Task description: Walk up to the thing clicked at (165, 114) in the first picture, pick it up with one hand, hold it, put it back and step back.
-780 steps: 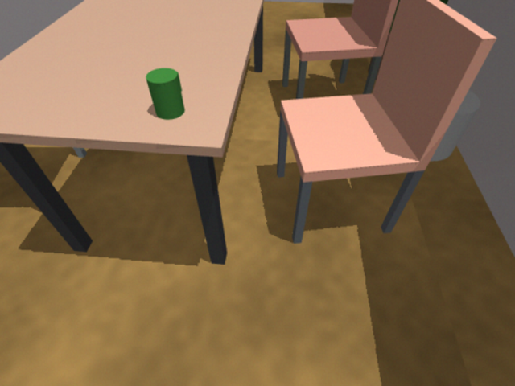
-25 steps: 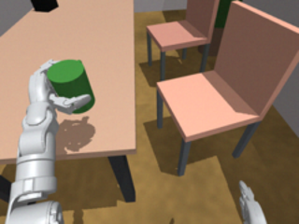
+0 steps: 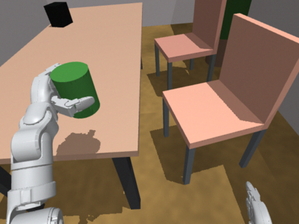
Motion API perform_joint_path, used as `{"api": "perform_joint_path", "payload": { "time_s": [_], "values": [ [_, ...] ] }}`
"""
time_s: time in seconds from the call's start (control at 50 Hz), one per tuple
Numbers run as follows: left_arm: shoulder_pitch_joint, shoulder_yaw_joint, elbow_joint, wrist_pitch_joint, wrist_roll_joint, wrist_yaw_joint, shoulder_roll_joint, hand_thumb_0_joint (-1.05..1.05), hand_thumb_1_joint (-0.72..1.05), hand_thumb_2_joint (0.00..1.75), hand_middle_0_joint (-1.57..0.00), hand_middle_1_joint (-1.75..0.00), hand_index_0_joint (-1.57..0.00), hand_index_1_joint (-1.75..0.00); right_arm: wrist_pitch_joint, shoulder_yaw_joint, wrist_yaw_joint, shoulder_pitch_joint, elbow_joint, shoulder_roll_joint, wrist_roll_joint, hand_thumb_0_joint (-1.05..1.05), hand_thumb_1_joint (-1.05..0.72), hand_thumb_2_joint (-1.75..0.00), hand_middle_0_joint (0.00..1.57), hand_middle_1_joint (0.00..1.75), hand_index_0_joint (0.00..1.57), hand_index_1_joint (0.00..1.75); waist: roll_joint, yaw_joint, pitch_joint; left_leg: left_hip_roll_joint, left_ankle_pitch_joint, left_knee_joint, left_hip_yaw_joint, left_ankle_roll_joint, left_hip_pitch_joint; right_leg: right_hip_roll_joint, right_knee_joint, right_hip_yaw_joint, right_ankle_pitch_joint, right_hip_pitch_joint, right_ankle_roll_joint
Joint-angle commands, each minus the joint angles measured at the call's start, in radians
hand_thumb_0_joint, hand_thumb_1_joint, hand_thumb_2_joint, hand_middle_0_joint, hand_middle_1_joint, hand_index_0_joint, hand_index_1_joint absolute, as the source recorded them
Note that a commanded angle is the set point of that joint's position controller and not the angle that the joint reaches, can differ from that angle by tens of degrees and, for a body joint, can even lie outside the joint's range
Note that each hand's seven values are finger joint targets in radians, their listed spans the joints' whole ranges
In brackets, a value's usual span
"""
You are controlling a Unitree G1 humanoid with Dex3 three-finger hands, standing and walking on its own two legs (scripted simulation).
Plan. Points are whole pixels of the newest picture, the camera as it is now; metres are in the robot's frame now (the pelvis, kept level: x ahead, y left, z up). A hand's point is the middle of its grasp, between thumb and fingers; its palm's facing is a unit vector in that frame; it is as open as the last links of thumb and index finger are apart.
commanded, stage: lift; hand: left
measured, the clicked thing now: (80, 86) +0.38 +0.16 +0.24
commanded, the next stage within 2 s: hold in 0.38 s
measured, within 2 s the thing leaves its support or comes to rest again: neither
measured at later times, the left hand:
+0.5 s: hand (64, 85) +0.35 +0.18 +0.26, palm faces +0.15 -0.99 -0.02, open 11.2 cm
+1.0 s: hand (61, 80) +0.33 +0.17 +0.29, palm faces +0.12 -0.99 -0.02, open 11.2 cm
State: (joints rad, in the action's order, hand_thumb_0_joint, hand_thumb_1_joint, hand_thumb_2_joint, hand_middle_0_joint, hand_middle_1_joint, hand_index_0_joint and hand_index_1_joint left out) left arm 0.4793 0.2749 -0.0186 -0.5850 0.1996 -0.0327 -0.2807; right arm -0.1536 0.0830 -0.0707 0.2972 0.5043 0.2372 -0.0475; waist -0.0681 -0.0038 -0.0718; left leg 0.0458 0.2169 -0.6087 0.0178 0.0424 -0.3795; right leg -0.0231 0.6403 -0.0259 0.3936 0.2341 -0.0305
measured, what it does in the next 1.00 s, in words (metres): stands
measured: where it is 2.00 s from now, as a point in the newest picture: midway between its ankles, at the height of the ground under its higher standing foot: outside the picture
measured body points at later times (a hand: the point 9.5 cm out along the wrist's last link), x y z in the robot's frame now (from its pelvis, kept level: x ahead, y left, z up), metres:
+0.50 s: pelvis +0.00 +0.01 +0.00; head -0.04 -0.02 +0.45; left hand +0.34 +0.23 +0.27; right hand +0.17 -0.25 -0.06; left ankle +0.07 +0.15 -0.72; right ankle -0.03 -0.14 -0.72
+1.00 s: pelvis -0.01 +0.01 +0.00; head -0.05 -0.03 +0.45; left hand +0.32 +0.23 +0.29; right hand +0.17 -0.24 -0.07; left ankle +0.07 +0.15 -0.72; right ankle -0.03 -0.14 -0.72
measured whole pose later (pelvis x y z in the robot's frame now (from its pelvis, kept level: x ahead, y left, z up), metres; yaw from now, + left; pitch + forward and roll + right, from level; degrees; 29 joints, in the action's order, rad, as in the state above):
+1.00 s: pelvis -0.01 +0.01 +0.00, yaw +0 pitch -2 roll +0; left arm 0.54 0.30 0.17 -0.85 0.26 -0.01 -0.30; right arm -0.23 0.08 -0.04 0.27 0.59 0.24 -0.07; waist -0.09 0.03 -0.09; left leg 0.04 0.21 -0.61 0.01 0.03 -0.37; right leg -0.03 0.63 -0.03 0.38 0.22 -0.04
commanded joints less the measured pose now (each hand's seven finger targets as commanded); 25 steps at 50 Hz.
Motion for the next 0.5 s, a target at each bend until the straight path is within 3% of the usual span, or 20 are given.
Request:
{"api": "perform_joint_path", "payload": {
  "time_s": [0.0,0.06,0.1,0.16,0.18,0.22,0.24,0.28,0.3,0.32,0.34,0.36,0.38,0.4,0.42,0.44,0.48],
  "values": [
    [0.564,0.095,0.320,0.091,0.026,-0.005,-0.245,0.00,0.01,1.28,-1.21,-1.40,-1.23,-1.41,-0.081,0.042,-0.011,-0.131,-0.147,0.112,-0.001,0.00,0.53,-0.05,0.05,0.05,0.05,0.05,0.033,0.001,-0.279,-0.035,-0.127,0.043,-0.047,-0.056,0.294,0.023,-0.142,0.071,-0.246,0.108,0.002],
    [0.590,0.116,0.342,0.070,0.037,0.001,-0.269,0.00,0.01,1.29,-1.23,-1.42,-1.25,-1.43,-0.090,0.040,-0.016,-0.143,-0.126,0.113,-0.002,0.00,0.53,-0.05,0.05,0.05,0.05,0.05,0.065,0.006,-0.243,-0.043,-0.105,0.042,-0.050,-0.060,0.271,0.014,-0.158,0.059,-0.226,0.107,-0.006],
    [0.549,0.120,0.268,0.046,0.038,0.007,-0.260,0.00,0.01,1.29,-1.23,-1.42,-1.25,-1.43,-0.092,0.032,-0.015,-0.153,-0.104,0.105,-0.003,0.00,0.53,-0.05,0.05,0.05,0.05,0.05,0.077,0.009,-0.199,-0.043,-0.086,0.048,-0.052,-0.060,0.250,0.016,-0.163,0.058,-0.204,0.127,-0.008],
    [0.522,0.101,0.218,0.018,0.045,0.019,-0.224,0.00,-0.02,1.30,-1.25,-1.44,-1.27,-1.45,-0.094,0.043,-0.012,-0.157,-0.132,0.125,-0.007,0.00,0.53,-0.05,0.05,0.05,0.05,0.05,0.102,0.001,-0.229,-0.037,-0.118,0.054,-0.049,-0.062,0.272,0.025,-0.150,0.072,-0.241,0.115,-0.004],
    [0.572,0.105,0.306,0.018,0.043,0.020,-0.251,0.00,0.00,1.30,-1.24,-1.43,-1.26,-1.44,-0.092,0.031,-0.007,-0.149,-0.116,0.111,-0.012,0.00,0.54,-0.05,0.05,0.05,0.05,0.05,0.053,0.016,-0.245,-0.040,-0.122,0.058,-0.050,-0.056,0.278,0.023,-0.148,0.072,-0.239,0.122,0.003],
    [0.609,0.110,0.355,0.012,0.040,0.023,-0.265,0.00,0.00,1.30,-1.25,-1.43,-1.27,-1.44,-0.094,0.049,-0.006,-0.124,-0.125,0.124,-0.012,0.00,0.53,-0.05,0.05,0.05,0.05,0.05,0.060,0.012,-0.269,-0.041,-0.166,0.047,-0.051,-0.058,0.301,0.022,-0.146,0.075,-0.278,0.112,0.000],
    [0.576,0.117,0.307,0.001,0.041,0.019,-0.259,0.00,0.00,1.30,-1.24,-1.43,-1.27,-1.44,-0.099,0.065,-0.006,-0.139,-0.127,0.140,-0.013,0.00,0.53,-0.05,0.05,0.05,0.05,0.05,0.078,0.013,-0.243,-0.040,-0.163,0.046,-0.050,-0.059,0.292,0.022,-0.144,0.075,-0.276,0.110,-0.003],
    [0.569,0.108,0.297,-0.010,0.043,0.019,-0.235,0.00,-0.01,1.29,-1.22,-1.42,-1.25,-1.43,-0.104,0.045,0.004,-0.138,-0.123,0.119,-0.013,0.00,0.53,-0.06,0.05,0.05,0.05,0.05,0.062,0.018,-0.250,-0.037,-0.172,0.049,-0.047,-0.058,0.293,0.024,-0.139,0.076,-0.278,0.104,0.000],
    [0.598,0.114,0.345,-0.009,0.044,0.019,-0.253,0.00,-0.01,1.29,-1.23,-1.42,-1.26,-1.43,-0.105,0.047,0.005,-0.138,-0.114,0.118,-0.015,0.00,0.53,-0.06,0.05,0.05,0.05,0.05,0.045,0.022,-0.253,-0.036,-0.171,0.051,-0.045,-0.055,0.300,0.026,-0.136,0.079,-0.272,0.108,0.004],
    [0.572,0.098,0.293,-0.015,0.040,0.023,-0.232,0.00,-0.02,1.28,-1.22,-1.41,-1.24,-1.42,-0.107,0.041,0.006,-0.152,-0.126,0.116,-0.014,0.00,0.52,-0.06,0.05,0.05,0.05,0.05,0.057,0.015,-0.241,-0.033,-0.149,0.054,-0.044,-0.055,0.295,0.028,-0.140,0.079,-0.247,0.118,0.004],
    [0.604,0.096,0.373,-0.010,0.040,0.024,-0.244,0.00,0.00,1.29,-1.23,-1.42,-1.26,-1.43,-0.107,0.036,0.008,-0.160,-0.140,0.110,-0.016,0.00,0.53,-0.06,0.05,0.05,0.05,0.05,0.028,0.022,-0.258,-0.038,-0.149,0.056,-0.045,-0.052,0.296,0.026,-0.143,0.078,-0.249,0.112,0.006],
    [0.600,0.098,0.347,-0.016,0.038,0.024,-0.246,0.00,0.00,1.29,-1.24,-1.42,-1.26,-1.43,-0.109,0.029,0.007,-0.146,-0.143,0.108,-0.013,0.00,0.53,-0.06,0.05,0.05,0.05,0.05,0.052,0.009,-0.261,-0.036,-0.137,0.054,-0.044,-0.055,0.303,0.027,-0.147,0.079,-0.243,0.111,0.004],
    [0.633,0.093,0.431,-0.011,0.038,0.022,-0.258,0.00,-0.01,1.28,-1.24,-1.42,-1.26,-1.43,-0.111,0.025,0.007,-0.149,-0.121,0.099,-0.015,0.00,0.53,-0.06,0.05,0.05,0.05,0.05,0.015,0.026,-0.250,-0.040,-0.120,0.059,-0.044,-0.051,0.289,0.024,-0.147,0.079,-0.223,0.114,0.009],
    [0.580,0.111,0.353,-0.018,0.042,0.022,-0.253,0.00,-0.02,1.28,-1.23,-1.42,-1.26,-1.43,-0.115,0.021,0.008,-0.144,-0.121,0.093,-0.014,0.00,0.52,-0.06,0.05,0.05,0.05,0.05,0.035,0.018,-0.235,-0.041,-0.103,0.055,-0.048,-0.055,0.283,0.023,-0.152,0.075,-0.210,0.115,0.005],
    [0.599,0.114,0.420,-0.016,0.041,0.021,-0.269,0.00,-0.02,1.28,-1.23,-1.42,-1.25,-1.42,-0.117,0.044,0.006,-0.153,-0.105,0.115,-0.014,0.00,0.53,-0.06,0.05,0.05,0.05,0.05,0.007,0.025,-0.261,-0.041,-0.112,0.058,-0.045,-0.051,0.294,0.025,-0.147,0.076,-0.215,0.118,0.009],
    [0.593,0.114,0.384,-0.027,0.044,0.022,-0.262,0.00,-0.02,1.28,-1.22,-1.41,-1.24,-1.42,-0.121,0.042,0.005,-0.155,-0.115,0.116,-0.013,0.00,0.53,-0.06,0.05,0.05,0.05,0.05,0.020,0.014,-0.252,-0.040,-0.107,0.054,-0.046,-0.053,0.296,0.025,-0.153,0.075,-0.213,0.122,0.006],
    [0.579,0.105,0.408,-0.037,0.050,0.022,-0.248,0.00,0.01,1.24,-1.23,-1.41,-1.25,-1.41,-0.122,0.023,0.008,-0.164,-0.097,0.098,-0.015,0.00,0.52,-0.06,0.05,0.05,0.05,0.05,0.000,0.024,-0.231,-0.041,-0.083,0.061,-0.046,-0.050,0.275,0.026,-0.152,0.077,-0.191,0.128,0.011]
  ]
}}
